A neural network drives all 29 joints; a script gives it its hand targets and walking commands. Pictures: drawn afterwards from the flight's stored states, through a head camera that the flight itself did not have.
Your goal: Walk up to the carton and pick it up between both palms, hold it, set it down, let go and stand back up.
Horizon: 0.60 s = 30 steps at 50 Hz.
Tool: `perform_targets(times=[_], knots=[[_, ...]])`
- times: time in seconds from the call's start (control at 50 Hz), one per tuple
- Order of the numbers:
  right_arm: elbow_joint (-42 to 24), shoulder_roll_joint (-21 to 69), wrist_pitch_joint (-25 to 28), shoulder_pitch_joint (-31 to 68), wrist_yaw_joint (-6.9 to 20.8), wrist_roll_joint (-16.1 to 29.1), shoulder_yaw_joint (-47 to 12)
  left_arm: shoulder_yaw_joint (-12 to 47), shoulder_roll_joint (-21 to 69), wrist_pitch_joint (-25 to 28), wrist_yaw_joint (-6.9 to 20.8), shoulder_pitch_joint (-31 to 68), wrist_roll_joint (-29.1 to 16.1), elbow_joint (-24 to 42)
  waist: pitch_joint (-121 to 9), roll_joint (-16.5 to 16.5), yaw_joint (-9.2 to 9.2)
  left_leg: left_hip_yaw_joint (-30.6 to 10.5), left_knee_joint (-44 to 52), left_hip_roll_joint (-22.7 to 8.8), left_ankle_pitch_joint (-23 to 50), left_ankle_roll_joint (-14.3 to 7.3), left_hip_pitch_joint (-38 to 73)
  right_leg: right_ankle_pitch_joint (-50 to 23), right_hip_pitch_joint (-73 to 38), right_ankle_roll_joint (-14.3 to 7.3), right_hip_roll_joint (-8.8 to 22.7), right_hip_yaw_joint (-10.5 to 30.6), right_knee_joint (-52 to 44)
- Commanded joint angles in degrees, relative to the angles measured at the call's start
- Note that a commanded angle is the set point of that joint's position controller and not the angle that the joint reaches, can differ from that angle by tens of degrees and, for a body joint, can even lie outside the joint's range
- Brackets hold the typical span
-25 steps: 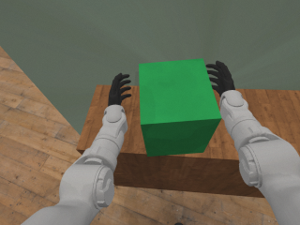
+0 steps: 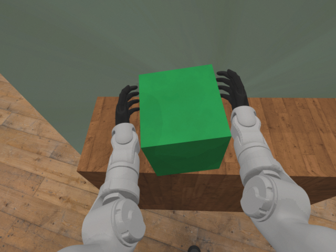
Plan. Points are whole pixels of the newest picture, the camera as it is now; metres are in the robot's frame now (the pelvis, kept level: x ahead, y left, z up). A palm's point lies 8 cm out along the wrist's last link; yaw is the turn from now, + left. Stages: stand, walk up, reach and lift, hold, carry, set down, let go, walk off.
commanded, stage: reach and lift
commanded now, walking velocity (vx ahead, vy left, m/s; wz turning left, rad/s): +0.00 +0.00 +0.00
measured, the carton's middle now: (181, 125) +0.43 +0.00 -0.02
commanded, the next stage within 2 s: none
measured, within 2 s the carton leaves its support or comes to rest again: leaves its support in 1.04 s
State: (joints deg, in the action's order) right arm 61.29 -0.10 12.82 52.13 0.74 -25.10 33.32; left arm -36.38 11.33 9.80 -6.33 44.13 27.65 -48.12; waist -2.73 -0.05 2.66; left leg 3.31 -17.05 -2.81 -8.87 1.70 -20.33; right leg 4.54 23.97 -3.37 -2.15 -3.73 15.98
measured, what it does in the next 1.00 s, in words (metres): stands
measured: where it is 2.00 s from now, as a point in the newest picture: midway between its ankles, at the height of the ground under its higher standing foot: outside the picture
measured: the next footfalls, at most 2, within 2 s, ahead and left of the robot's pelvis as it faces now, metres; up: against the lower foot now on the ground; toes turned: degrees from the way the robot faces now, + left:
none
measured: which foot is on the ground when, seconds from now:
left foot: down 0.00-1.00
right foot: down 0.00-1.00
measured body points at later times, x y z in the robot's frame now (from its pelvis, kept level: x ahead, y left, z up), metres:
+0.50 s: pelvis +0.01 +0.01 +0.00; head +0.08 +0.02 +0.44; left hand +0.41 +0.15 +0.05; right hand +0.45 -0.13 +0.06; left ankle -0.02 +0.14 -0.75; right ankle +0.02 -0.08 -0.75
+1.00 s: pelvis +0.01 +0.01 +0.00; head +0.08 +0.02 +0.45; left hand +0.41 +0.15 +0.05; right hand +0.44 -0.13 +0.06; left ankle -0.02 +0.14 -0.75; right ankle +0.02 -0.08 -0.75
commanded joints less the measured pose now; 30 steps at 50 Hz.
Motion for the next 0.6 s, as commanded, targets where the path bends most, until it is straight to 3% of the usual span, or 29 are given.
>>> perform_targets(times=[0.0, 0.18, 0.58], knots=[[0.72, 23.81, 0.98, 13.13, 6.96, -5.01, -7.77, 9.09, 16.76, -3.6, 4.75, 15.83, 3.3, 3.38, -21.36, -3.82, 2.14, 4.18, 2.4, 2.14, 11.19, -2.35, -4.62, -19.82, -32.93, 3.98, 2.62, 1.07, 5.01], [-1.83, 22.81, 2.42, 13.04, 8.27, -2.33, -9.89, 14.01, 19.48, -6.79, 3.3, 13.29, 2.37, 8.53, -22.76, -0.86, 2.46, 3.77, -0.69, 1.42, 17.72, -2.02, 3.1, -18.92, -26.24, 3.28, 1.87, -0.46, 4.35], [-2.58, 24.44, 2.38, 12.38, 9.15, -0.69, -11.98, 16.5, 21.94, -8.32, 3.54, 12.24, 1.22, 9.59, -22.46, -2.71, 1.7, 3.54, -0.54, 1.47, 15.92, -2.57, 2.81, -19.53, -27.12, 3.36, 2.22, -0.42, 4.45]])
